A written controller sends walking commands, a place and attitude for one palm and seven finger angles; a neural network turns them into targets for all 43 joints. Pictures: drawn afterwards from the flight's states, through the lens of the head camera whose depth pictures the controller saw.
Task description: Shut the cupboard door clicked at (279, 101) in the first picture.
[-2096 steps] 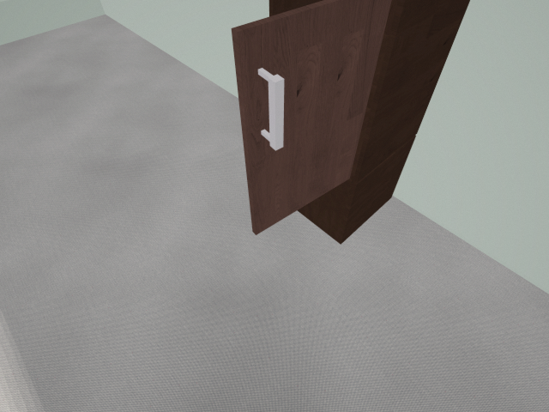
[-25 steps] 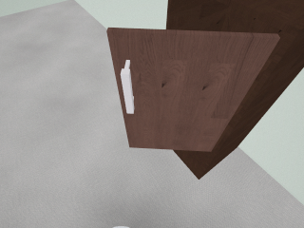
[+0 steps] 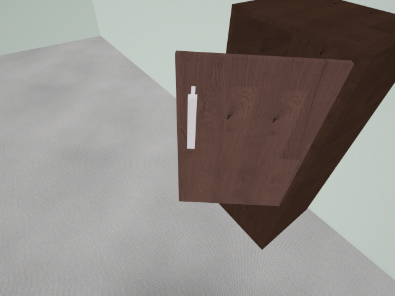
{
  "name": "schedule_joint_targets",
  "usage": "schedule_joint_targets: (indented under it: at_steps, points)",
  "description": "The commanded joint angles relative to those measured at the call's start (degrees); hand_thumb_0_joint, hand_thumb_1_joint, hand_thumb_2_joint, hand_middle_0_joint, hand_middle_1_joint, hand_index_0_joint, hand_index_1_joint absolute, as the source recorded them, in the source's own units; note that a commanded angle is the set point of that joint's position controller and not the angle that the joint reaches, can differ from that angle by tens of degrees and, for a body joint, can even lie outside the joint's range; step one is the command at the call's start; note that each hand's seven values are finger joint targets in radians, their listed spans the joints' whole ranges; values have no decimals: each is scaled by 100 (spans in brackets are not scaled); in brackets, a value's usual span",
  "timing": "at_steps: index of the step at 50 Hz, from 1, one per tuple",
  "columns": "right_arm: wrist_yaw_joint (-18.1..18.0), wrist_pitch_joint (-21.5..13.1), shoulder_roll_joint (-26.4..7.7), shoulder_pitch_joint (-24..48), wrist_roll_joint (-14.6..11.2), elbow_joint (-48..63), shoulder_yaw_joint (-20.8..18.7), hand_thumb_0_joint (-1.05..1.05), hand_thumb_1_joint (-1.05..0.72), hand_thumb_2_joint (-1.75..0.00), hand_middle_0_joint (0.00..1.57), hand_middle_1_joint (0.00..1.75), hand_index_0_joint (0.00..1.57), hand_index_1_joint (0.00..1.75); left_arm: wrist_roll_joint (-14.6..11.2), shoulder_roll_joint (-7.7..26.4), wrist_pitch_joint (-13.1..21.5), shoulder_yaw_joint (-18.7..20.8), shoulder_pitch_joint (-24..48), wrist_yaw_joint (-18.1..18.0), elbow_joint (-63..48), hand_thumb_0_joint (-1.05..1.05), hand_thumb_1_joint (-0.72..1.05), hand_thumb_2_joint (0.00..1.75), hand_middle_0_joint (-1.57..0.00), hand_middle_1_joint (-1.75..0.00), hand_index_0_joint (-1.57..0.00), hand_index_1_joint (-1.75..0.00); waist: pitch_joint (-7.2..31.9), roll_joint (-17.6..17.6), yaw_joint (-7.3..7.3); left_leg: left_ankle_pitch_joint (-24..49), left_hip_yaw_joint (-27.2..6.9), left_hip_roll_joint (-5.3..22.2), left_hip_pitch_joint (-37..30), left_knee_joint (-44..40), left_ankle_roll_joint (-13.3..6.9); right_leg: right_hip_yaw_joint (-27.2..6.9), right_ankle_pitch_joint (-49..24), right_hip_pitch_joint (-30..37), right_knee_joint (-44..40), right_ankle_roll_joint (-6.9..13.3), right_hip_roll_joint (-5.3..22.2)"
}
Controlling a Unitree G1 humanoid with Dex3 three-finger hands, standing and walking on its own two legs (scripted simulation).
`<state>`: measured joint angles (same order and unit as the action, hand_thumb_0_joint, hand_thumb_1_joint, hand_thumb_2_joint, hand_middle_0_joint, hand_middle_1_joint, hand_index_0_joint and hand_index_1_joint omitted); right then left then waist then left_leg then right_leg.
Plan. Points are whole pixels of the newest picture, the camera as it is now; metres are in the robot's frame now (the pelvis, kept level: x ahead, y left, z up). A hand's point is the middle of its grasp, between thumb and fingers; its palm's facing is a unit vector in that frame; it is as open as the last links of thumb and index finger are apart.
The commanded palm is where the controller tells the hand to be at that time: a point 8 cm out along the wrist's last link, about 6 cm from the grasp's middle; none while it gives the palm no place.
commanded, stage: come to a stop and stand still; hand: left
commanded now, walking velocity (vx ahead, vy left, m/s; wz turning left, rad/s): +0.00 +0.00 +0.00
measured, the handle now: (192, 118) +0.51 +0.05 +0.10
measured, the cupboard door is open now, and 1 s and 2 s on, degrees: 51 51 51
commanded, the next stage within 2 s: look again from close up in 0.24 s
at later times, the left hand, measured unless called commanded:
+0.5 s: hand out of the picture -0.04 +0.15 -0.18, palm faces +0.05 -0.99 -0.15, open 7.4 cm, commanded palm none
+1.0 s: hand out of the picture +0.01 +0.13 -0.17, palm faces +0.04 -0.99 -0.16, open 7.4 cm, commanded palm none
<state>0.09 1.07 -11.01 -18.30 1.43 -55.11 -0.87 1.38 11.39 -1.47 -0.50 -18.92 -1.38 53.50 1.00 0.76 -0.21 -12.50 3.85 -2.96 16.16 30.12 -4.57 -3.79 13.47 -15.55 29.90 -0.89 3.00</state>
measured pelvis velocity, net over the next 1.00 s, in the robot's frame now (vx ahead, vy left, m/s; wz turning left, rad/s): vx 0.01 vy -0.03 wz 0.02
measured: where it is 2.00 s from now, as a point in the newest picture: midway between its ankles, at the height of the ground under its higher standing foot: outside the picture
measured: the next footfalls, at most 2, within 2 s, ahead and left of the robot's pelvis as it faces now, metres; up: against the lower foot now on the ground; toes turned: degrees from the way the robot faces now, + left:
left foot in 1.80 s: +0.13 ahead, -0.04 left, +0.00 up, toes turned +4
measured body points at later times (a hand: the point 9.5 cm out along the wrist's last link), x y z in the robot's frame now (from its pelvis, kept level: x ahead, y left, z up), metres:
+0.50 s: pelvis -0.01 -0.01 +0.00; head -0.02 +0.00 +0.45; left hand -0.04 +0.20 -0.16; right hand +0.01 -0.24 -0.15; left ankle +0.04 +0.07 -0.73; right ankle +0.04 -0.17 -0.73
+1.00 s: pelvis +0.01 -0.03 +0.01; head +0.00 -0.02 +0.46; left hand +0.00 +0.18 -0.16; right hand +0.01 -0.25 -0.15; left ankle +0.04 +0.07 -0.73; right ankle +0.04 -0.17 -0.73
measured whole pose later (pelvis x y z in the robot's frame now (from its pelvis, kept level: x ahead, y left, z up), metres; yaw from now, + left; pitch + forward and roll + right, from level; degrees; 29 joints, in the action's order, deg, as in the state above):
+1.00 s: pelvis +0.01 -0.03 +0.01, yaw +1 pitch -1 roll +0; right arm -0.7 -0.5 -7.8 -17.9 1.0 -62.0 -0.2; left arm 0.8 8.6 0.5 -0.5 -19.0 -1.5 60.1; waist -0.3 1.1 -0.5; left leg -10.9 1.4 -1.2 14.8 26.9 -1.7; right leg -3.4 11.7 -13.8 26.7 -1.5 0.3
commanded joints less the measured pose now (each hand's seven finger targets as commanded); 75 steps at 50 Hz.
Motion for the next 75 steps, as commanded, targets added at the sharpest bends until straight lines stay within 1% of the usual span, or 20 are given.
schedule_joint_targets:
  at_steps: [1, 9, 21, 46, 52, 55, 58, 60, 62, 63, 65, 66, 68, 69, 70, 71, 72, 73, 74, 75]
  points:
    - [-64, -160, -683, 136, -51, 340, -154, 0, -90, -90, 20, 30, 20, 30, 5, 505, 141, 110, -347, -62, -109, 0, 90, 90, -20, -30, -20, -30, -538, -146, 45, -1806, -1132, 800, 514, -1406, 177, -254, 829, -160, -578, 280, 33]
    - [-94, -179, -629, 0, -84, -3, -126, 0, -90, -90, 20, 30, 20, 30, 8, 351, 180, 65, -668, -67, 307, 0, 90, 90, -20, -30, -20, -30, -624, -281, 55, -1830, -1196, 849, 494, -1495, 172, -259, 604, -107, -620, 259, -7]
    - [-117, -199, -444, -71, -98, -238, -119, 0, -90, -90, 20, 30, 20, 30, 5, 164, 231, 58, -758, -79, 562, 0, 90, 90, -20, -30, -20, -30, -637, -84, 17, -1479, -1129, 807, 331, -1365, 210, -336, 491, -225, -740, 238, 35]
    - [-127, -242, -300, -157, -87, -420, -58, 0, -90, -90, 20, 30, 20, 30, -41, 218, 283, 106, -424, -81, 483, 0, 90, 90, -20, -30, -20, -30, -485, -39, 16, -571, -890, 709, 87, -1090, 311, -421, 162, -1, -930, 262, 134]
    - [-161, -183, -523, -99, -13, -385, -182, 0, -90, -90, 20, 30, 20, 30, 14, 143, 183, 198, -536, 5, 444, 0, 90, 90, -20, -30, -20, -30, -650, -353, 27, -2035, -1373, 1156, 327, -1538, 127, -1, 768, -211, -370, 245, -194]
    - [-192, -161, -655, 10, -1, -287, -272, 0, -90, -90, 20, 30, 20, 30, 59, 108, 138, 248, -672, 69, 381, 0, 90, 90, -20, -30, -20, -30, -750, -429, 88, -2207, -1540, 1380, 496, -1591, -23, 147, 622, -265, -112, 250, -252]
    - [-218, -156, -633, 40, 14, -195, -303, 0, -90, -90, 20, 30, 20, 30, 59, 133, 126, 297, -794, 114, 315, 0, 90, 90, -20, -30, -20, -30, -679, -345, 96, -2065, -1307, 1284, 522, -1267, 6, -45, 734, -268, -307, 302, -168]
    - [-238, -161, -524, 44, 6, -159, -304, 0, -90, -90, 20, 30, 20, 30, 57, 191, 134, 322, -837, 118, 277, 0, 90, 90, -20, -30, -20, -30, -648, 86, 93, -1657, -981, 1050, 529, -720, 90, -440, 791, -270, -697, 397, -4]
    - [-254, -189, -332, -40, 2, -153, -231, 0, -90, -90, 20, 30, 20, 30, 34, 308, 142, 352, -836, 102, 243, 0, 90, 90, -20, -30, -20, -30, -474, 668, 35, -1058, -398, 668, 503, 44, 219, -911, 736, -141, -1052, 580, 266]
    - [-263, -203, -225, -94, 0, -158, -198, 0, -90, -90, 20, 30, 20, 30, 24, 382, 140, 374, -839, 92, 257, 0, 90, 90, -20, -30, -20, -30, -333, 946, 15, -832, -96, 483, 502, 491, 286, -1109, 526, 6, -1187, 697, 430]
    - [-293, -217, -111, -29, -13, -169, -148, 0, -90, -90, 20, 30, 20, 30, 21, 389, 113, 389, -796, 67, 240, 0, 90, 90, -20, -30, -20, -30, -388, 976, -9, -894, 17, 415, 532, 833, 337, -1256, -298, 31, -1147, 964, 606]
    - [-303, -229, -120, -11, -21, -189, -134, 0, -90, -90, 20, 30, 20, 30, 20, 365, 94, 388, -736, 66, 226, 0, 90, 90, -20, -30, -20, -30, -367, 791, -31, -887, -15, 454, 406, 676, 338, -1137, -660, 18, -1003, 1009, 570]
    - [-325, -255, -227, -180, -24, -317, -142, 0, -90, -90, 20, 30, 20, 30, 1, 282, 54, 378, -592, 80, 188, 0, 90, 90, -20, -30, -20, -30, -297, 291, -150, -179, -210, 760, -390, -186, 267, -638, -761, -362, -521, 781, 234]
    - [-334, -271, -439, -280, -3, -403, -207, 0, -90, -90, 20, 30, 20, 30, 18, 179, 58, 356, -622, 107, 175, 0, 90, 90, -20, -30, -20, -30, -299, -452, -152, 360, -849, 1261, -780, -535, 85, -246, -492, -739, -62, 537, -140]
    - [-368, -267, -761, -417, 26, -472, -303, 0, -90, -90, 20, 30, 20, 30, 19, 119, 60, 375, -596, 131, 127, 0, 90, 90, -20, -30, -20, -30, -358, -1463, -191, 782, -1731, 2009, -1113, -933, -271, 263, 120, -1267, 772, 296, -420]
    - [-400, -244, -906, -509, 50, -498, -357, 0, -90, -90, 20, 30, 20, 30, 46, 156, 49, 396, -350, 137, 26, 0, 90, 90, -20, -30, -20, -30, -626, -1775, -251, 1333, -2226, 2607, -1031, -1246, -644, 534, 1230, -1652, 1583, 196, -413]
    - [-411, -240, -947, -435, 71, -451, -368, 0, -90, -90, 20, 30, 20, 30, 50, 217, 13, 446, -142, 158, -75, 0, 90, 90, -20, -30, -20, -30, -746, -1444, -249, 1678, -2242, 2793, -765, -1297, -818, 298, 1625, -1702, 2020, 197, -189]
    - [-427, -256, -969, -206, 88, -383, -373, 0, -90, -90, 20, 30, 20, 30, 33, 148, 6, 467, -80, 194, -129, 0, 90, 90, -20, -30, -20, -30, -723, -1184, -148, 1968, -2036, 2735, -650, -1188, -781, 176, 1614, -1569, 1954, 203, -39]
    - [-441, -266, -974, 23, 93, -330, -388, 0, -90, -90, 20, 30, 20, 30, 28, 85, 9, 460, -124, 232, -128, 0, 90, 90, -20, -30, -20, -30, -649, -961, -55, 2198, -1783, 2637, -614, -1026, -681, 246, 1510, -1351, 1629, 201, -17]
    - [-442, -258, -1029, 245, 99, -278, -397, 0, -90, -90, 20, 30, 20, 30, 20, -2, 8, 472, -277, 261, -63, 0, 90, 90, -20, -30, -20, -30, -474, -1000, 70, 2161, -1388, 2421, -310, -837, -475, 391, 1222, -727, 1102, 181, -18]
